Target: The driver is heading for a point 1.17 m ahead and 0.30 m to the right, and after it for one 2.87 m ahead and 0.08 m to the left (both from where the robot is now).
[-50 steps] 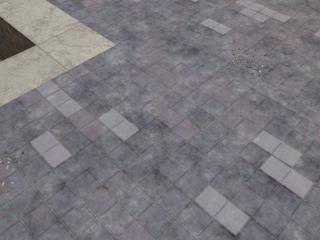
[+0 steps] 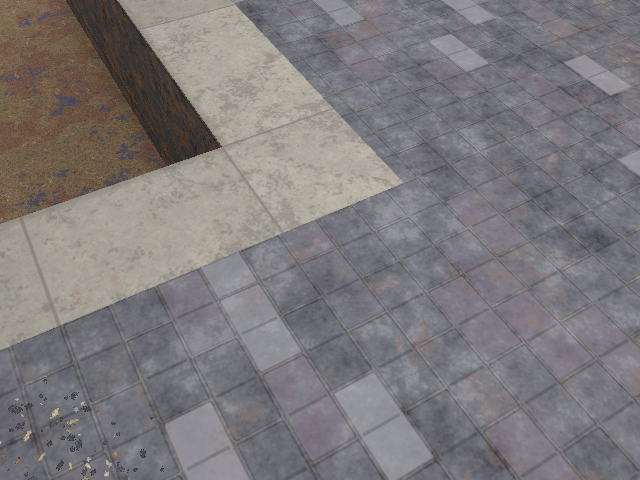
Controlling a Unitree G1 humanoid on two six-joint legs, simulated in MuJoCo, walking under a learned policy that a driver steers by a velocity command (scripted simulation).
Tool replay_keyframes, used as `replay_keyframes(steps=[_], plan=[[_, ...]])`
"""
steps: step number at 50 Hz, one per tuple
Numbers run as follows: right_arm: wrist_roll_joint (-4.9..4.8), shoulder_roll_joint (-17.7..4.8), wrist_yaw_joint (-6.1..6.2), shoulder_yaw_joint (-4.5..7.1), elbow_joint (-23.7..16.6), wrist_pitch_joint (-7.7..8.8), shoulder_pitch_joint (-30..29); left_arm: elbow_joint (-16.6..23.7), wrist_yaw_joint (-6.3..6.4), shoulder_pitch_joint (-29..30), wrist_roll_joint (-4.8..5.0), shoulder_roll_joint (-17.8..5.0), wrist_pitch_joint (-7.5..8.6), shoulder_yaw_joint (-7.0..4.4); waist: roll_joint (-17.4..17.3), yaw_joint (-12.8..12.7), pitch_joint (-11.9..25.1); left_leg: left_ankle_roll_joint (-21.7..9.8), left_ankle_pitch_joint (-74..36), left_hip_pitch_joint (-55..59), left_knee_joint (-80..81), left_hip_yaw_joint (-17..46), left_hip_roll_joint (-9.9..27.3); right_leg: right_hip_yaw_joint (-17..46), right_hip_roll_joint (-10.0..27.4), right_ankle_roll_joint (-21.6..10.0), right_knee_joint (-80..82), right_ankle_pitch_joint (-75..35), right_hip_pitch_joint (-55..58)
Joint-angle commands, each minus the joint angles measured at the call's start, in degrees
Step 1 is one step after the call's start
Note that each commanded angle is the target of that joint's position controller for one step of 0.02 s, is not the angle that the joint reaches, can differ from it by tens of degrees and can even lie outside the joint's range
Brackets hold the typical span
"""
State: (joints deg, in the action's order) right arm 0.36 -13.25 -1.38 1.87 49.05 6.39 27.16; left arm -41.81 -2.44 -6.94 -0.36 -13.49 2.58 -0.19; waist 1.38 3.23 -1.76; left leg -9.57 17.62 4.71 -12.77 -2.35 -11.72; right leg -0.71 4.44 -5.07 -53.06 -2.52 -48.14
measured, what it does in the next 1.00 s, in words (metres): walks ahead, turning right: right foot, then left foot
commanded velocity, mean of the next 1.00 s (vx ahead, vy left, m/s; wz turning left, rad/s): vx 1.00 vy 0.00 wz -0.77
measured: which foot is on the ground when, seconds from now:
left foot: down 0.00-0.14, up 0.16-0.50, down 0.52-0.96, up 0.98-1.00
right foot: up 0.00-0.14, down 0.16-0.52, up 0.54-0.94, down 0.96-1.00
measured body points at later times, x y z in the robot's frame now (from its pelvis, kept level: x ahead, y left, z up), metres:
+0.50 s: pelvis +0.46 +0.04 +0.00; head +0.48 +0.04 +0.45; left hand +0.54 +0.33 -0.13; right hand +0.67 -0.22 -0.03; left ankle +0.67 +0.17 -0.71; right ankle +0.30 -0.01 -0.73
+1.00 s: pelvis +0.84 -0.13 -0.03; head +0.86 -0.15 +0.42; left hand +1.17 -0.17 -0.10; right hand +0.59 -0.24 -0.16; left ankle +0.73 +0.15 -0.63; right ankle +0.89 -0.22 -0.73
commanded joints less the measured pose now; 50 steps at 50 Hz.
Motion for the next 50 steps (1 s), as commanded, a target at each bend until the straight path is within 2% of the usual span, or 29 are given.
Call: replay_keyframes(steps=[1,5,6,7,8,9,10,11,12,14,16,20,23,25,26,27,28,29,30,31,34,40,42,44,45,47,48,49,50], plan=[[-0.09,-6.32,1.0,0.62,-1.21,1.47,1.73,2.85,-0.64,5.15,0.6,-2.09,1.1,-0.09,-2.76,-0.57,-4.17,13.03,-57.66,-9.48,6.81,-2.44,13.45,-7.34,-5.59,-2.62,10.08,-9.94,12.31],[0.32,-9.57,4.57,0.93,-0.81,1.51,-0.65,-1.66,-0.56,-3.51,0.15,-7.62,0.64,-1.7,-5.98,-6.86,2.79,15.84,-90.81,0.52,-7.39,-7.29,17.72,-13.34,-12.33,-3.43,15.79,-9.56,26.55],[0.82,-11.35,5.69,1.43,-1.47,0.74,-3.75,-4.26,-0.34,-12.42,-0.16,-10.2,0.19,-2.89,-6.41,-11.99,5.76,16.84,-96.87,-1.95,-19.45,-7.26,18.61,-12.96,-14.09,-4.18,16.17,-5.46,35.78],[1.36,-13.97,6.4,2.29,-3.62,-0.05,-11.89,-7.91,0.07,-27.23,-0.19,-13.17,-0.43,-4.56,-6.12,-21.2,8.93,17.45,-95.91,-11.05,-40.86,-6.87,18.34,-7.68,-11.06,-8.36,17.8,-3.17,49.21],[0.89,-15.25,6.12,3.31,-6.22,-0.87,-22.47,-12.28,0.8,-40.36,1.32,-14.89,-0.64,-6.0,5.1,-29.77,10.19,16.0,-45.68,-23.97,-77.88,-8.82,8.63,-0.21,-4.31,-14.62,27.14,-10.07,60.36],[2.63,-3.08,4.56,-0.23,-10.42,0.28,-27.14,-14.16,1.65,-35.08,1.43,-11.51,-1.06,-5.03,14.26,-20.13,5.81,13.35,10.38,-48.55,-97.21,-2.71,3.2,6.54,-2.83,-14.77,14.53,-7.06,65.17],[1.37,2.61,3.62,-2.53,-14.4,0.49,-18.27,-9.79,1.97,-24.92,0.16,-10.37,0.01,-3.92,9.7,-8.1,8.32,12.24,12.98,-60.17,-100.26,7.44,7.27,24.2,2.86,-20.19,15.9,-4.81,65.57],[2.22,-2.07,2.01,-2.84,-16.67,1.67,-12.69,-7.05,2.96,-21.82,-0.59,-10.8,-0.08,-4.65,3.68,-6.31,14.1,11.18,9.8,-60.87,-91.26,15.98,9.88,44.06,12.27,-24.16,32.64,25.44,65.79],[3.54,-6.27,1.13,-2.47,-14.85,2.07,-13.55,-5.77,3.39,-16.94,-1.19,-8.7,-0.15,-4.76,-8.55,-3.18,5.12,9.49,4.0,-58.22,-81.25,14.04,12.46,44.89,10.92,-20.87,41.93,37.02,50.97],[5.23,-7.12,0.84,-2.47,-14.89,-0.34,-15.17,-4.85,3.32,-13.09,-1.23,-10.49,1.0,-4.67,-10.11,1.07,-4.66,11.22,5.66,-51.08,-67.68,11.05,15.55,37.92,5.33,-17.71,44.92,35.52,31.1],[4.38,-6.77,0.72,-3.15,-16.7,-2.3,-20.5,-4.11,2.79,-11.75,-0.84,-10.78,2.64,-4.63,-10.21,0.83,-8.06,13.66,-2.55,-38.06,-50.34,6.33,17.8,28.05,-0.91,-16.02,47.5,27.39,14.22],[0.1,-4.46,0.1,-4.05,-18.28,-2.44,-26.8,-3.6,1.36,-13.46,0.26,-13.14,3.13,-6.53,-0.12,-4.92,-2.4,13.92,-19.57,-21.82,-27.72,3.87,16.4,20.44,-5.99,-10.91,43.37,15.54,16.34],[0.39,-6.72,0.81,-3.22,-18.87,-1.53,-28.99,-3.56,0.92,-17.06,-0.04,-13.37,2.32,-7.32,2.61,-8.15,-0.1,13.46,-15.7,-23.26,-17.28,4.27,13.52,24.2,-4.71,-8.33,35.82,12.05,30.48],[0.8,-10.35,1.69,-1.35,-16.21,-0.49,-19.24,-3.33,0.91,-16.52,-0.71,-14.27,2.29,-7.61,0.45,-2.73,6.25,12.16,-8.37,-11.34,-14.16,4.02,11.4,23.11,-6.08,-5.56,21.29,3.97,33.31],[1.85,-13.99,2.49,0.28,-13.81,0.24,-7.23,-2.37,0.78,-13.41,-0.27,-13.36,2.91,-7.31,-2.47,4.13,12.53,10.35,-2.62,2.37,-16.53,7.77,16.54,18.92,-8.92,-3.78,5.51,4.51,26.34],[3.93,-19.9,3.48,2.22,-12.48,0.2,4.92,1.28,1.27,-10.44,0.89,-5.8,3.83,-5.22,-14.34,8.29,20.43,8.25,21.68,16.03,-11.38,28.26,33.36,12.25,-12.39,-2.69,-14.13,26.06,13.31],[3.64,-23.49,3.23,3.59,-11.7,-0.62,0.19,5.04,1.07,-14.75,2.41,-3.56,3.79,-3.79,-30.23,1.29,23.58,2.51,30.97,18.34,0.18,56.94,41.22,7.35,-11.73,-2.37,-26.09,31.38,-0.35],[3.53,-15.87,2.92,2.56,-13.68,-1.17,-6.51,2.89,1.67,-10.59,0.83,-7.31,2.14,-3.96,-15.98,1.37,13.9,2.5,35.15,11.27,-0.67,48.72,37.91,6.05,-6.14,-2.62,-30.64,25.16,-5.06],[2.87,-11.61,2.55,1.66,-13.44,-1.35,-8.35,3.23,1.09,-6.48,-0.42,-7.99,1.56,-4.22,-8.72,1.95,8.57,3.56,23.79,5.47,-2.27,36.28,34.54,4.53,-4.2,-2.23,-28.61,21.03,-5.04],[2.94,-9.65,2.21,1.24,-12.11,-1.46,-8.35,3.53,0.26,-4.37,-0.93,-7.73,1.02,-4.3,-5.55,1.23,5.9,4.81,11.45,1.14,-2.6,27.16,31.67,4.52,-2.36,-1.65,-26.3,19.12,-3.19],[1.64,-4.9,1.53,0.1,-6.44,-0.31,-3.11,6.77,-1.64,-0.5,-1.74,-4.53,-1.1,-3.33,-9.32,-0.77,2.43,7.48,-11.06,-2.35,-3.16,12.48,27.75,4.23,-0.12,-1.03,-25.26,17.56,-4.07],[1.19,-7.44,1.61,0.63,-3.07,1.35,-4.8,12.68,-3.25,9.65,-1.72,-5.43,-2.19,-1.62,-5.47,-3.61,-4.37,8.49,-27.64,-8.68,4.99,-5.43,24.87,-2.36,-0.6,-1.63,-7.48,5.16,0.92],[1.57,-9.6,1.87,0.86,-2.08,1.24,-2.83,13.41,-3.74,11.92,-1.37,-4.01,-2.16,-0.65,-5.44,-3.66,-6.48,10.2,-43.42,-9.05,3.81,-10.93,24.09,-7.23,-2.21,-3.82,1.66,5.11,7.55],[1.53,-11.54,2.66,1.19,-0.85,0.82,0.77,12.35,-3.48,11.52,-2.13,-4.72,-1.82,-0.49,-5.86,-4.43,-4.32,10.43,-67.87,-6.62,-1.46,-12.39,24.55,-11.01,-7.14,-5.84,6.67,6.92,17.04],[1.63,-13.44,3.15,1.45,-0.5,0.28,1.36,10.68,-2.96,7.31,-2.46,-5.66,-1.51,-0.78,-7.39,-6.98,-1.49,9.68,-74.2,-6.38,-6.33,-11.43,26.1,-9.82,-9.34,-6.67,8.54,8.77,24.29],[1.46,-16.69,3.47,1.73,-1.28,-0.95,-2.51,3.04,-1.09,-14.9,-2.63,-10.15,-0.89,-3.1,-8.24,-17.81,7.71,6.34,-76.54,-12.28,-31.09,-9.73,27.63,-3.28,-10.66,-9.58,15.4,10.56,49.27],[1.46,-15.07,3.02,1.67,-1.83,-1.35,-3.33,0.51,0.36,-19.94,-2.65,-14.19,-0.98,-4.97,-3.71,-18.76,10.97,5.67,-41.27,-23.85,-53.61,-9.9,21.65,4.54,-5.47,-10.67,18.54,15.54,62.68],[0.05,-6.06,2.12,-0.33,-5.3,-1.33,6.0,2.91,1.34,-14.32,-3.34,-19.76,-0.97,-5.83,12.33,-7.09,20.54,6.69,12.99,-41.85,-77.74,-4.96,14.85,31.2,14.67,-13.68,19.02,12.81,77.16],[-1.1,-11.47,2.27,0.53,-7.15,-0.79,-0.72,4.16,2.06,-17.62,-2.2,-18.12,-1.41,-6.19,3.71,-12.99,26.66,5.53,6.47,-47.27,-82.12,5.73,12.74,40.54,16.92,-15.53,29.75,21.69,75.63]])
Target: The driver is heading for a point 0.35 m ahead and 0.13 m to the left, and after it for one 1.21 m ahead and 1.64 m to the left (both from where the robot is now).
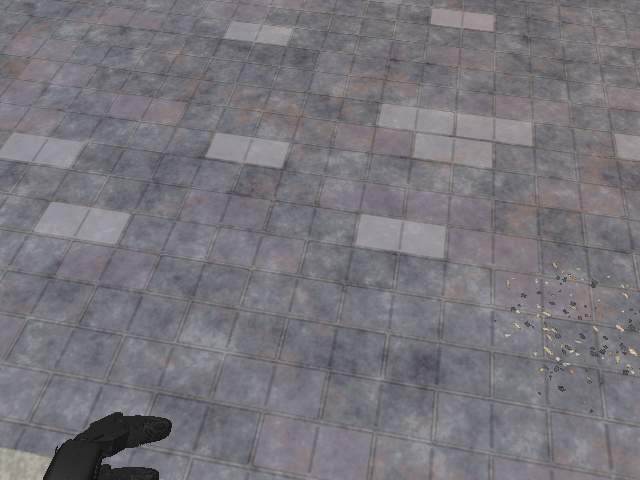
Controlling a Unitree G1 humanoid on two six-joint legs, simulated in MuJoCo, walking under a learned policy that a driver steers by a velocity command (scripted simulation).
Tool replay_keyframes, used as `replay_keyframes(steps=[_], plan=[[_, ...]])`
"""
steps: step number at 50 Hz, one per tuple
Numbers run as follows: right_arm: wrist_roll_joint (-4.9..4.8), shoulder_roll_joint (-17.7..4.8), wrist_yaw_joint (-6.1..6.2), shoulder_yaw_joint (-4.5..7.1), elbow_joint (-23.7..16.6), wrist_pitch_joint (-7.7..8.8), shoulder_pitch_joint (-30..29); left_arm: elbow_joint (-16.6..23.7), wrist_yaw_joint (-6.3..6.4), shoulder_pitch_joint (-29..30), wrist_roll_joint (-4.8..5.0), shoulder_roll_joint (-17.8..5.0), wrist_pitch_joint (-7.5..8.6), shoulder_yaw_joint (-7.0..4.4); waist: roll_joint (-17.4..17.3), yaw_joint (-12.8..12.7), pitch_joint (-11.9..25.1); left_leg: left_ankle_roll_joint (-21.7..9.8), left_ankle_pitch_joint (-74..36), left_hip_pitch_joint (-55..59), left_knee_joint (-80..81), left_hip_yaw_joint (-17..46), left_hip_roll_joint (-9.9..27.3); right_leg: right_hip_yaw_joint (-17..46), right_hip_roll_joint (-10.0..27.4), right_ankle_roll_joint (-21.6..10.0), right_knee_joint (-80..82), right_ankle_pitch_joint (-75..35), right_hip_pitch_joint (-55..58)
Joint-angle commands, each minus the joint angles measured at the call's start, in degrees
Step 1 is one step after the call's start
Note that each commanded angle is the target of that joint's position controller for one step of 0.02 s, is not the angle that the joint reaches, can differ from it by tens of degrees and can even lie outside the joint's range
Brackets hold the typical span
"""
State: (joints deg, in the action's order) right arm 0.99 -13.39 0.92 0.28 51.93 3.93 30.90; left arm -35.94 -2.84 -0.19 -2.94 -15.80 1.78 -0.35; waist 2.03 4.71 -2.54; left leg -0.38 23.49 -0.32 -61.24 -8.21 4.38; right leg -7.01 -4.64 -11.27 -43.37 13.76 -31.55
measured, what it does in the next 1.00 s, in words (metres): walks ahead, turning left: left foot, then right foot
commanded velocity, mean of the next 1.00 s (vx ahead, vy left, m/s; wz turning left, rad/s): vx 0.39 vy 0.00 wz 0.73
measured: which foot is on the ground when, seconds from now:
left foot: up 0.00-0.36, down 0.38-0.98, up 1.00-1.00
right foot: down 0.00-0.38, up 0.40-0.96, down 0.98-1.00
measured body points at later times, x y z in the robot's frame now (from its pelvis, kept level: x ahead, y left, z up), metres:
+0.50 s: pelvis +0.38 +0.07 +0.01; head +0.43 +0.08 +0.46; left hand +0.44 +0.35 -0.10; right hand +0.53 -0.18 -0.12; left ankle +0.50 +0.12 -0.70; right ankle +0.32 -0.08 -0.57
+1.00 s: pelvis +0.54 +0.04 +0.04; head +0.57 +0.05 +0.49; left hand +0.47 +0.36 -0.04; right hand +0.83 -0.11 -0.06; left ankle +0.49 +0.12 -0.69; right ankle +0.65 -0.01 -0.70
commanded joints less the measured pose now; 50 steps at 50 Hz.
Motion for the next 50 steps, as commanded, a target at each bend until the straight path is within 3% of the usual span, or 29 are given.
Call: replay_keyframes(steps=[1,2,3,5,8,9,11,12,14,16,17,18,19,20,21,22,23,24,26,29,31,34,37,42,45,47,48,49,50], plan=[[-2.29,-10.86,-0.15,2.15,-10.8,1.82,-9.46,-3.91,3.13,-22.07,0.3,-13.62,0.06,-5.72,-0.31,-12.56,14.69,-3.52,-4.53,-46.49,-31.23,11.65,-1.59,40.67,24.89,-8.09,25.34,8.38,48.85],[-1.73,-9.49,-0.62,1.77,-10.14,1.63,-9.74,-5.12,3.14,-19.94,0.49,-10.06,1.08,-4.8,-3.98,-9.11,5.27,-3.56,-6.66,-44.81,-25.34,11.42,0.87,34.8,23.29,-6.35,28.45,6.97,36.68],[-0.88,-8.12,-1.07,1.6,-9.01,0.63,-9.17,-5.74,3.05,-17.66,0.39,-7.98,2.32,-4.22,-5.78,-6.09,2.02,-3.36,-7.36,-41.12,-21.26,12.6,2.67,29.53,21.29,-4.54,30.21,4.86,28.81],[0.24,-5.82,-2.3,1.54,-5.75,-2.07,-4.92,-6.98,2.95,-16.42,1.28,-4.5,4.1,-3.15,-4.29,-2.09,-1.27,-2.59,-8.48,-34.66,-16.03,13.78,4.31,20.89,18.21,-1.28,34.72,3.8,18.75],[-0.2,-4.16,-3.25,1.73,-7.43,-3.22,-12.64,-9.21,2.01,-17.84,2.0,-3.6,6.15,-2.96,-1.61,-2.43,-5.39,-2.96,-15.87,-40.14,-8.36,12.75,4.69,9.25,14.73,2.08,38.61,-7.5,17.85],[-0.42,-3.63,-3.32,1.69,-8.38,-2.88,-15.62,-9.71,1.89,-17.8,2.1,-2.79,6.49,-2.69,-1.53,-2.55,-7.24,-3.09,-19.27,-40.42,-3.72,10.96,3.71,4.15,12.76,3.57,38.18,-20.55,17.48],[-0.57,-2.08,-3.73,1.25,-8.73,-2.0,-16.96,-9.43,2.14,-14.98,2.39,-2.12,6.8,-2.12,-1.33,-1.35,-5.31,-3.44,-28.37,-34.55,5.78,5.1,0.51,-4.78,8.94,6.24,34.49,-41.79,16.77],[-0.2,-0.8,-4.36,0.71,-9.94,-1.33,-18.95,-9.35,2.35,-16.13,3.12,-2.84,7.28,-2.02,-0.51,-1.92,-5.61,-3.83,-32.92,-31.41,13.68,2.76,0.39,-6.31,10.12,6.79,32.71,-46.66,16.26],[0.27,-1.09,-5.35,0.7,-9.62,-0.68,-20.2,-10.41,3.52,-18.87,3.94,-4.59,7.62,-2.25,-0.66,-3.25,-3.54,-4.94,-40.21,-26.4,22.79,-1.89,-3.58,-7.36,10.49,8.26,28.56,-51.03,21.68],[1.18,-4.13,-5.55,1.73,-7.62,-1.05,-13.72,-9.84,5.21,-18.49,3.95,-8.14,6.77,-3.19,2.08,-1.06,2.1,-6.37,-37.44,-18.35,25.14,-4.28,-8.94,-7.47,11.81,10.25,17.72,-62.03,27.19],[1.61,-6.44,-5.24,2.8,-5.92,-1.34,-6.02,-9.36,5.76,-17.07,3.76,-9.69,5.78,-3.68,3.24,2.72,6.25,-7.66,-33.49,-10.06,24.56,-3.02,-10.91,-6.72,13.11,11.05,7.09,-65.49,26.28],[1.8,-9.37,-4.29,4.31,-3.43,-1.54,4.23,-8.38,5.83,-13.88,3.44,-10.35,4.81,-4.05,2.91,8.17,10.5,-9.76,-32.26,0.15,25.12,0.86,-10.61,-5.38,13.78,11.82,-8.34,-59.89,22.08],[0.96,-11.69,-2.72,5.64,-2.46,-1.42,7.38,-8.49,4.91,-10.88,4.04,-8.44,4.02,-4.07,-4.02,11.12,9.46,-13.28,-39.92,4.41,33.32,6.05,-6.56,-6.72,5.66,12.92,-32.56,-21.03,15.99],[0.54,-17.35,-2.01,6.64,-3.62,-1.81,2.62,-5.94,4.48,-17.2,2.6,-0.99,3.77,-2.3,-15.67,1.92,8.03,-17.11,-89.58,12.91,21.95,19.8,4.02,-3.55,-1.51,14.46,-53.54,24.44,-2.73],[0.31,-20.45,-2.02,7.54,-6.56,-1.84,0.21,-3.48,4.78,-24.71,2.8,-1.59,3.47,-1.53,-10.65,-1.03,24.29,-26.81,-89.34,22.16,28.51,37.33,13.94,9.13,-0.72,14.31,-59.11,19.53,-8.62],[-0.61,-18.06,-1.39,7.62,-10.33,-2.73,-6.82,-3.12,4.86,-23.47,1.62,-3.87,3.32,-1.04,-3.13,-2.21,24.05,-26.72,-64.92,15.21,36.16,43.66,13.98,12.19,2.08,13.26,-54.55,13.61,-8.29],[-1.03,-13.82,-0.92,6.5,-11.47,-3.68,-11.36,-3.09,4.7,-20.48,0.86,-5.59,2.7,-1.39,2.14,-4.32,15.3,-24.49,-44.46,3.86,40.74,41.62,11.21,12.07,4.3,13.3,-48.81,11.93,-8.24],[-1.36,-11.22,-0.86,5.63,-11.39,-4.02,-12.72,-2.34,4.83,-17.27,-0.13,-5.87,1.75,-1.61,4.25,-5.37,9.44,-22.03,-37.52,-4.52,43.49,39.4,8.46,11.79,5.76,13.69,-43.53,12.33,-7.59],[-1.04,-10.42,-0.9,5.25,-11.19,-3.85,-12.9,-1.55,5.28,-16.05,-0.4,-5.63,-1.44,-1.49,3.76,-6.56,5.22,-18.59,-39.93,-16.87,45.01,33.53,4.42,11.25,7.74,14.78,-33.28,11.17,-1.02],[-0.07,-13.2,-1.02,6.25,-11.74,-3.49,-13.0,-0.27,5.54,-14.02,0.23,-3.71,-2.87,-0.85,1.26,-6.05,8.32,-14.74,-46.66,-18.35,42.02,29.97,0.04,10.72,7.87,15.53,-25.51,6.33,0.92],[-0.57,-13.63,-0.56,6.66,-12.26,-4.27,-12.81,0.81,5.52,-11.39,0.53,-4.15,-3.28,-0.98,-1.49,-4.78,9.67,-11.38,-39.54,-15.72,41.41,31.3,-1.46,11.88,7.68,15.75,-21.88,2.8,-1.63],[-1.18,-13.92,-0.07,7.15,-13.17,-5.83,-12.41,2.21,5.25,-6.78,0.77,-4.89,-3.97,-1.28,-5.3,-2.54,8.52,-8.18,-21.31,-11.58,43.02,36.1,-3.15,13.95,6.58,15.89,-17.28,0.22,-6.09],[-0.89,-14.05,-0.08,7.61,-13.71,-6.58,-11.6,2.67,5.16,-3.61,1.16,-5.63,-3.61,-1.48,-7.53,-0.85,6.16,-8.02,-13.54,-7.37,43.5,40.58,-3.33,15.62,5.22,15.35,-11.76,0.66,-8.61],[-0.02,-14.92,-0.58,8.06,-14.44,-6.61,-11.89,2.64,5.04,-1.89,2.14,-6.58,-1.89,-1.49,-9.68,-0.24,5.43,-9.25,-22.27,-4.77,39.7,44.8,-3.28,16.43,1.81,12.92,-2.38,3.72,-3.34],[0.29,-15.45,-1.07,8.07,-15.45,-6.72,-14.55,2.07,5.14,-3.94,2.93,-7.48,-1.11,-1.64,-10.51,-1.74,5.33,-8.39,-27.8,-8.76,37.97,47.26,-4.05,16.32,-0.25,11.91,6.03,5.05,6.76],[-0.07,-15.08,-1.16,7.77,-16.26,-6.62,-17.43,1.2,5.81,-7.35,2.98,-8.54,-0.79,-2.1,-10.75,-4.37,4.47,-5.05,-22.11,-14.49,37.1,48.14,-6.52,15.89,-0.15,11.87,17.98,1.12,17.59],[-0.67,-13.65,-1.09,7.33,-16.0,-6.34,-16.6,0.92,6.44,-7.94,2.66,-9.69,-0.55,-2.47,-6.56,-4.71,4.76,-2.21,-8.82,-18.99,33.36,44.97,-10.0,17.54,3.72,11.38,26.02,-3.51,24.73],[-1.09,-9.19,-0.85,6.24,-15.66,-6.08,-11.08,2.21,6.98,-6.88,2.18,-13.22,-0.85,-3.1,4.22,-1.71,8.2,0.62,8.96,-24.12,21.61,34.75,-15.38,28.41,17.42,8.25,29.28,0.7,32.39],[-0.54,-11.24,-0.56,6.66,-16.59,-6.01,-10.14,4.33,6.54,-4.81,1.73,-16.62,-1.53,-3.38,9.02,-2.09,8.66,1.96,14.65,-31.67,9.22,22.15,-19.94,41.17,28.02,1.95,30.7,-1.65,30.83]])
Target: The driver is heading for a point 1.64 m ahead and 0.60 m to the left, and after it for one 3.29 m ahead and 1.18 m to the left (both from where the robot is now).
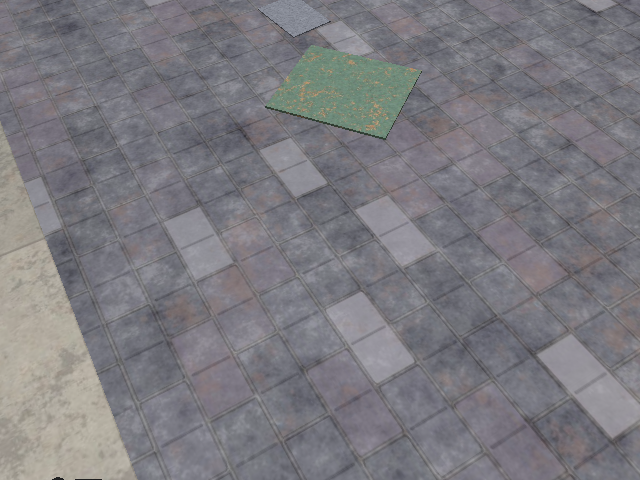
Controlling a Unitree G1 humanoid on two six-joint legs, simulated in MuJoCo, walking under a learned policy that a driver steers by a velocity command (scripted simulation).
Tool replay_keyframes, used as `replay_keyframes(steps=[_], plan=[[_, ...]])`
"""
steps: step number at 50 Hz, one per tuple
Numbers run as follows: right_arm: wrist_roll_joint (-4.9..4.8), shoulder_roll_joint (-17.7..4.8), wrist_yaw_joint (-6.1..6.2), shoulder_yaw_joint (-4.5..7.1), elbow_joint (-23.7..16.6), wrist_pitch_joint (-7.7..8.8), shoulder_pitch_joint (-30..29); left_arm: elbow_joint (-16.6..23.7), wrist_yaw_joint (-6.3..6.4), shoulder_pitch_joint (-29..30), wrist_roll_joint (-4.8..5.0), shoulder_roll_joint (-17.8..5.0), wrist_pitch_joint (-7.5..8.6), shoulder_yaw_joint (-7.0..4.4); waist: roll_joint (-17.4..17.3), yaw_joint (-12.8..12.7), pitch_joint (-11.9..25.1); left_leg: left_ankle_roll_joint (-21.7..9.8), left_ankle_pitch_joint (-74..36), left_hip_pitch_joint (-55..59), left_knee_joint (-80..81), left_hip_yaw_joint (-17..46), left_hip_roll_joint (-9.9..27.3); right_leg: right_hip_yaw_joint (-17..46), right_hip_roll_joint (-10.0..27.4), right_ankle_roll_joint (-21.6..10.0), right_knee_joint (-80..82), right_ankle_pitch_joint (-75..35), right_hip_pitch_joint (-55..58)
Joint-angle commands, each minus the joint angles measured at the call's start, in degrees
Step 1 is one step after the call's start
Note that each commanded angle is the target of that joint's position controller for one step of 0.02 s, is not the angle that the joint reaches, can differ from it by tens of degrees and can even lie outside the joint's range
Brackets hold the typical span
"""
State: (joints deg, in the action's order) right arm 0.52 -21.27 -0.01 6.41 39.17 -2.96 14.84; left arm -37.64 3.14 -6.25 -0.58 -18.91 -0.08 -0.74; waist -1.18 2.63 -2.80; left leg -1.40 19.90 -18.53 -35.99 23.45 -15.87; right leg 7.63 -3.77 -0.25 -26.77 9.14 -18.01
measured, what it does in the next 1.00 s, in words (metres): steps on the spot, turning left: left foot, then right foot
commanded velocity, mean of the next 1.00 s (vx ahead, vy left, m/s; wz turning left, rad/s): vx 0.01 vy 0.00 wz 0.46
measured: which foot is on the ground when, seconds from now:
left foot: up 0.00-0.46, down 0.48-1.00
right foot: down 0.00-0.48, up 0.50-0.84, down 0.86-1.00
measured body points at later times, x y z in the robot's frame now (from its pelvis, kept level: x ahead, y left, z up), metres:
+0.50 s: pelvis +0.00 -0.02 +0.00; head +0.03 +0.01 +0.44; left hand -0.04 +0.27 -0.13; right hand +0.27 -0.18 -0.09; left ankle -0.05 +0.07 -0.74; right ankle +0.05 -0.12 -0.73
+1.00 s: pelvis -0.01 -0.03 +0.01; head +0.00 -0.04 +0.46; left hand -0.04 +0.24 -0.12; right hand +0.18 -0.21 -0.13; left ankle -0.05 +0.07 -0.73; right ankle +0.03 -0.13 -0.73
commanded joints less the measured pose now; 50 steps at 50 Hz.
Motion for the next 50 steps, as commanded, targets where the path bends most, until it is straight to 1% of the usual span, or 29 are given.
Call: replay_keyframes(steps=[1,2,3,5,6,13,17,20,22,23,24,25,26,27,28,29,30,32,34,36,39,41,42,43,44,45,46,48,50], plan=[[1.82,-9.09,0.12,1.65,-3.8,0.87,1.97,4.38,0.17,-1.02,-0.64,-10.1,-0.17,-2.79,8.72,-1.58,7.03,3.8,12.02,-14.36,-22.84,-12.02,6.01,22.89,25.79,-11.74,12.91,-3.69,13.56],[1.91,-9.11,-0.46,1.9,-3.34,0.52,1.53,4.36,-0.13,0.07,-0.34,-7.12,-0.46,-2.05,7.34,-0.86,5.04,3.74,7.87,-13.56,-26.17,-12.93,8.25,14.98,21.95,-10.78,11.38,-6.62,10.91],[1.57,-7.96,-1.16,1.65,-2.43,-0.11,2.54,4.75,-0.43,1.51,-0.42,-5.95,-0.71,-1.73,6.93,-0.46,3.73,3.93,4.78,-12.79,-30.13,-14.14,8.79,8.25,18.05,-9.56,10.67,-8.92,8.7],[0.48,-6.95,-2.4,1.22,-1.46,-1.07,4.54,5.55,-0.17,2.09,-0.77,-5.33,-1.03,-1.43,9.35,-0.09,3.58,4.55,2.16,-13.16,-36.84,-17.36,9.81,1.29,15.32,-9.22,9.96,-14.59,7.99],[0.13,-6.62,-2.61,0.97,-1.69,-1.3,3.59,5.51,-0.28,1.05,-0.85,-5.07,-1.0,-1.45,8.96,-0.51,3.61,4.8,1.37,-13.79,-37.55,-18.47,10.66,-0.68,15.13,-9.33,9.73,-15.73,8.65],[0.05,-3.15,-3.55,-0.65,-4.01,-1.94,-4.09,3.15,-0.8,-7.22,-1.07,-5.99,-0.45,-3.08,10.41,-4.65,3.88,5.95,1.93,-16.64,-26.65,-22.17,15.62,-5.01,19.25,-10.88,8.81,-18.42,17.13],[-0.2,-0.56,-3.35,-1.79,-4.75,-1.97,-5.56,2.13,-1.84,-7.43,-1.16,-6.4,0.13,-3.69,10.26,-4.09,5.63,3.84,5.03,-8.54,-16.68,-23.31,15.48,-7.25,20.85,-11.85,6.95,-20.81,14.53],[-0.54,0.13,-2.66,-2.41,-4.78,-1.73,-5.76,1.21,-2.61,-7.45,-1.1,-7.13,-0.03,-3.99,12.37,-4.12,6.32,2.17,6.77,-1.32,-7.98,-25.84,13.86,-8.67,20.65,-11.48,4.46,-23.52,11.94],[-0.38,0.52,-2.23,-2.72,-4.28,-1.18,-4.45,0.17,-2.9,-8.17,-0.51,-7.76,-0.6,-4.17,12.23,-3.23,6.56,0.84,3.83,3.31,1.78,-26.36,13.05,-9.15,20.32,-10.43,1.13,-24.94,11.4],[0.2,0.77,-1.91,-2.93,-3.27,-0.55,-2.15,-0.34,-2.94,-7.98,0.22,-7.7,-1.1,-4.13,10.65,-1.53,6.62,0.01,-3.49,8.48,12.03,-26.49,12.75,-10.77,19.34,-8.33,-2.01,-23.24,9.04],[1.2,-1.31,-1.42,-2.67,-2.72,0.17,-1.31,-1.23,-3.05,-10.78,0.45,-6.47,-1.32,-3.88,5.4,-1.41,7.44,-0.75,-10.03,15.71,19.54,-21.05,15.84,-12.79,17.74,-4.65,-6.53,-15.46,3.55],[1.59,-5.54,-0.93,-2.35,-3.71,0.85,-1.49,0.1,-3.6,-14.62,-0.84,-0.49,-1.7,-2.39,-11.31,-3.71,9.61,-3.55,-23.55,24.06,20.83,-1.5,33.22,-17.02,12.54,-0.19,-19.16,17.56,-8.16],[0.52,-9.33,-0.42,-1.18,-3.9,1.12,-1.23,2.03,-2.81,-9.85,-0.69,-1.02,-2.77,-2.17,-14.43,-0.37,6.8,-12.79,-39.02,14.77,17.59,1.16,38.79,-12.58,6.21,1.13,-24.5,26.89,-11.29],[0.2,-5.29,-0.36,-2.14,-2.91,1.26,-1.48,1.25,-2.62,-8.31,-0.29,-3.82,-3.46,-2.93,-7.68,-0.5,5.31,-13.49,-40.14,14.48,17.03,-4.18,35.1,-8.78,7.59,1.36,-28.15,24.25,-10.73],[0.12,-2.43,-0.2,-3.37,-2.71,1.33,-5.07,0.32,-2.9,-8.73,0.37,-3.37,-3.58,-3.03,-7.54,-2.51,3.0,-11.96,-38.04,11.97,17.71,-8.61,31.5,-7.86,7.4,1.25,-28.35,20.38,-10.01],[0.46,-1.23,0.03,-3.82,-2.76,1.22,-8.08,-1.1,-3.05,-10.29,0.41,-3.91,-3.38,-3.26,-7.47,-4.1,2.32,-9.95,-36.3,11.38,18.23,-11.55,28.22,-7.93,7.27,1.42,-27.32,16.97,-8.97],[0.27,-1.27,0.59,-3.89,-2.55,1.43,-8.45,-2.05,-3.12,-11.44,-0.26,-4.56,-3.42,-3.62,-8.8,-4.13,2.31,-9.65,-39.42,11.8,17.8,-13.31,26.67,-8.87,6.54,1.64,-28.33,14.83,-8.48],[0.25,0.21,0.78,-4.56,-1.82,1.75,-7.82,-3.57,-3.29,-13.14,-0.38,-3.72,-3.46,-3.45,-6.77,-4.26,4.76,-9.7,-41.69,12.48,17.15,-14.89,25.93,-8.7,5.8,1.99,-28.22,13.64,-5.73],[0.36,0.33,0.76,-4.7,-0.69,2.07,-7.05,-3.79,-3.31,-12.04,-0.05,-2.01,-3.7,-2.94,-5.87,-3.62,4.4,-9.83,-36.71,12.3,17.62,-14.39,26.05,-8.48,5.68,2.04,-23.85,13.69,-4.44],[0.61,0.15,0.66,-4.69,0.5,2.19,-6.44,-3.9,-3.1,-10.53,-0.13,-0.76,-3.89,-2.45,-6.64,-2.71,3.3,-9.91,-30.75,11.17,17.71,-13.37,25.91,-8.58,5.3,1.63,-17.85,14.2,-2.37],[0.9,-0.26,0.57,-4.53,2.21,2.27,-5.83,-4.65,-2.37,-10.25,0.02,-0.5,-3.79,-2.25,-6.95,-2.12,3.1,-10.41,-26.38,9.36,16.91,-10.77,26.46,-8.92,4.14,0.59,-10.52,14.78,1.5],[0.46,0.01,0.8,-4.68,3.07,2.32,-7.19,-5.88,-1.86,-12.11,0.08,0.57,-3.18,-1.9,-5.03,-4.04,3.64,-8.97,-23.47,7.3,15.19,-10.31,25.5,-9.43,3.58,-0.38,-0.49,8.16,7.22],[0.09,0.76,1.02,-4.96,3.49,2.49,-7.43,-6.45,-1.65,-13.0,-0.41,0.79,-2.46,-1.62,-3.0,-5.1,4.18,-6.77,-20.32,4.32,14.66,-10.22,24.78,-7.64,5.05,-0.85,6.2,-0.13,12.81],[0.11,2.66,1.07,-5.59,3.7,2.9,-6.45,-6.68,-1.37,-13.47,-1.17,-0.9,-1.48,-1.66,0.18,-4.52,5.54,-4.13,-15.85,1.37,13.34,-10.9,22.9,-1.71,10.31,-1.52,8.48,-4.32,17.58],[-0.12,3.46,0.78,-5.49,4.4,2.78,-3.14,-6.28,-1.53,-9.33,-0.69,-5.26,-0.93,-2.41,7.04,-0.16,3.2,-2.47,-9.11,2.32,14.44,-15.65,16.99,2.27,14.01,-3.59,7.29,-7.69,12.28],[0.33,2.38,0.87,-5.36,6.19,2.34,-4.01,-6.32,-2.2,-7.73,-0.14,-3.22,-0.6,-2.06,6.86,-1.65,2.78,-1.81,-8.8,8.57,15.13,-16.61,16.33,2.01,14.29,-4.49,7.96,-4.38,6.36],[0.46,1.82,0.83,-5.15,7.04,2.2,-4.63,-6.63,-2.48,-7.02,-0.27,-1.56,-0.31,-1.51,7.1,-1.95,1.57,-1.7,-10.55,10.35,15.32,-16.25,16.72,0.68,12.54,-3.51,8.4,-1.38,4.77],[0.32,0.79,0.72,-4.67,8.78,2.34,-4.44,-7.78,-2.12,-7.95,-0.16,-1.28,-0.07,-1.39,7.1,-2.81,1.41,-1.97,-14.06,10.71,14.85,-15.78,17.66,-1.35,10.25,-2.3,8.74,-0.08,5.84],[0.28,1.5,0.85,-4.81,10.53,2.65,-3.59,-9.04,-1.79,-8.73,0.08,-1.05,0.08,-1.36,5.45,-2.99,1.63,-1.67,-14.71,9.53,15.63,-15.53,18.08,-1.79,9.98,-2.45,8.43,-0.71,7.76]])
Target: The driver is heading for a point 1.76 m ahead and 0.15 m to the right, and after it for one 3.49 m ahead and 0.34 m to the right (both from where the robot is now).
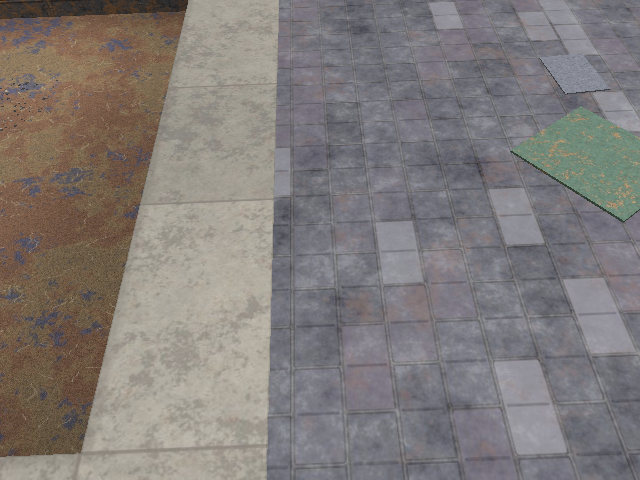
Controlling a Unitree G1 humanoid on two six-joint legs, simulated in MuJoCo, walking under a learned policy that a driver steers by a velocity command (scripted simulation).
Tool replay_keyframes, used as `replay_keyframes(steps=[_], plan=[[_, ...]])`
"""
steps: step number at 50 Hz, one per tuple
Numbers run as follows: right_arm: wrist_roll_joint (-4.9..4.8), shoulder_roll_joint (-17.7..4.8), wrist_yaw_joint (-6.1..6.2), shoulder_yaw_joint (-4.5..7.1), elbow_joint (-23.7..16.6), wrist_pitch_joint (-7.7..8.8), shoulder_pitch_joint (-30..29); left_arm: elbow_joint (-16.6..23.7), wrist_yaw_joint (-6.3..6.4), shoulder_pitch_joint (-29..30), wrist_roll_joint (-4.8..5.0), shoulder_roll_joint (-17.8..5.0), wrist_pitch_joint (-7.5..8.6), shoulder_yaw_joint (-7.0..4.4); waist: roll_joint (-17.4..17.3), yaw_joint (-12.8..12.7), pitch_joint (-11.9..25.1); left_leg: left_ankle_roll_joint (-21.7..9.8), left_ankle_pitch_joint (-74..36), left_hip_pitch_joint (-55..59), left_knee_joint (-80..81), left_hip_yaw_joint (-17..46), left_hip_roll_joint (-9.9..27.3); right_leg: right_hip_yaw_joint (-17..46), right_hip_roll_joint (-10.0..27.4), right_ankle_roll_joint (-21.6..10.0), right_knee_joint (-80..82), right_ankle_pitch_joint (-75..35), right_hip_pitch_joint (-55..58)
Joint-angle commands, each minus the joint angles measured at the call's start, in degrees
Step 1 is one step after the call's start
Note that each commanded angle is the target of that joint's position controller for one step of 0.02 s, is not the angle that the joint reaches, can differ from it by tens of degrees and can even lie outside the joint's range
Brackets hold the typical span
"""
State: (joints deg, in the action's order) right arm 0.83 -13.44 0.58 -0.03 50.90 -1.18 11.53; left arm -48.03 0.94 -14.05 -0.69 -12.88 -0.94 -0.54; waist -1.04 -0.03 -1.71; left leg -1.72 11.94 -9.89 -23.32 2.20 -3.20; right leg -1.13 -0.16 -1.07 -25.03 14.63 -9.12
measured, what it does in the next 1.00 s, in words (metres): stands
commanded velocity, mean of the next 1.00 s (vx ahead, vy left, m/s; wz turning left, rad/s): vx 0.05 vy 0.00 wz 0.01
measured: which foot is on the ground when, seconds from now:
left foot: down 0.00-0.88, up 0.90-1.00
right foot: down 0.00-1.00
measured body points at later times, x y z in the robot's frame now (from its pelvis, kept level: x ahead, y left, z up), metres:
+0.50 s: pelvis +0.00 -0.02 +0.00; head +0.01 -0.02 +0.45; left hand +0.03 +0.22 -0.15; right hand +0.01 -0.26 -0.16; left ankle +0.01 +0.10 -0.74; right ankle -0.01 -0.11 -0.74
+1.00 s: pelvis +0.03 -0.02 +0.01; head +0.02 -0.01 +0.46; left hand -0.02 +0.22 -0.15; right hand +0.04 -0.25 -0.15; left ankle +0.00 +0.09 -0.70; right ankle -0.01 -0.10 -0.74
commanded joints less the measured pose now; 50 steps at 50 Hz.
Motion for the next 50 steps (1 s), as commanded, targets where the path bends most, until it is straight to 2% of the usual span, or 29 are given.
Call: replay_keyframes(steps=[1,9,19,30,42,43,44,45,46,47,48,49,50], plan=[[-0.1,-5.89,0.41,1.52,-0.17,0.96,0.09,0.9,0.46,-0.97,0.17,-6.89,0.94,-1.54,4.13,-0.45,0.48,-1.09,-6.35,0.4,3.41,5.7,5.37,6.99,6.42,-1.83,6.68,-5.87,-0.58],[-0.16,-5.15,1.01,1.32,6.6,0.83,2.08,-3.39,0.71,-0.37,0.06,-6.3,1.19,-1.22,1.47,-0.27,-0.74,-0.14,-6.12,0.55,4.8,5.67,5.68,7.38,6.34,-2.6,8.11,-3.16,-1.06],[-0.23,-4.0,1.53,0.75,12.23,0.82,3.87,-8.79,0.92,-1.8,0.11,-4.5,1.51,-0.4,1.49,0.0,-1.05,-0.07,-6.98,1.27,4.89,5.38,6.42,7.01,5.72,-2.66,8.37,-4.74,-1.08],[-0.31,-1.89,1.93,0.22,15.5,0.82,5.02,-12.91,1.29,-4.36,0.09,-2.52,1.7,0.25,1.43,-0.03,-1.6,0.11,-7.64,1.13,4.5,4.88,6.75,6.7,5.3,-2.63,7.88,-6.82,-0.97],[-0.36,-0.13,2.24,-0.06,17.11,0.82,6.28,-15.27,1.58,-6.3,0.05,-0.77,1.82,0.44,1.2,-0.16,-2.08,0.37,-7.63,0.6,4.03,4.46,6.89,6.66,5.1,-2.74,7.55,-8.17,-0.6],[-0.22,0.18,2.22,-0.09,17.25,0.75,7.26,-15.62,1.48,-7.51,-0.03,-1.5,1.66,0.08,2.22,-0.53,0.24,-0.05,0.56,0.52,2.71,2.98,5.16,7.18,4.41,-3.27,8.87,3.87,0.45],[0.1,-0.94,1.98,0.52,16.42,0.51,6.9,-15.65,1.32,-8.74,0.05,-4.57,1.12,-1.18,5.21,-1.3,-0.32,-1.06,14.36,-3.41,-3.01,-0.1,1.72,9.83,4.45,-5.36,9.82,21.79,0.57],[1.03,-1.97,1.32,1.01,14.4,0.29,3.58,-16.11,1.05,-12.34,-0.09,-6.82,0.59,-2.2,7.99,-3.48,-3.55,-1.49,21.9,-12.52,-9.73,-1.83,0.02,17.07,8.63,-8.45,14.21,37.04,1.12],[1.87,-0.53,0.46,0.79,11.45,0.47,-0.66,-16.85,0.96,-14.85,-0.18,-8.11,0.32,-3.05,12.3,-4.89,-7.99,-1.34,19.48,-19.65,-18.05,-5.53,0.85,25.68,15.67,-12.31,19.69,44.71,0.78],[2.08,-0.53,-0.1,0.82,8.36,1.08,-6.04,-16.7,0.86,-14.9,-0.45,-6.03,0.72,-2.9,10.67,-5.71,-12.19,-1.08,15.38,-25.82,-25.58,-4.09,4.45,30.45,19.93,-14.63,22.8,39.84,-0.73],[1.83,-0.57,-0.6,1.12,7.23,1.91,-7.09,-15.94,0.73,-13.05,-0.68,-4.97,1.49,-2.85,6.49,-3.96,-11.45,-0.8,11.81,-28.47,-28.58,-2.49,6.01,29.47,19.89,-14.38,22.79,32.96,0.39],[1.74,-0.51,-1.21,1.42,7.62,2.81,-4.66,-14.96,0.61,-10.91,-0.78,-5.19,2.38,-3.13,4.47,-2.12,-8.16,-0.55,9.11,-28.39,-29.15,-1.93,6.84,26.67,18.6,-13.38,21.74,27.43,2.68],[1.5,-0.85,-1.79,1.81,7.91,3.6,-2.73,-14.09,0.57,-9.46,-0.61,-5.57,3.23,-3.38,3.95,-0.97,-5.24,-0.42,7.35,-26.48,-28.02,-2.41,6.95,23.14,17.02,-12.36,21.05,22.93,3.71]])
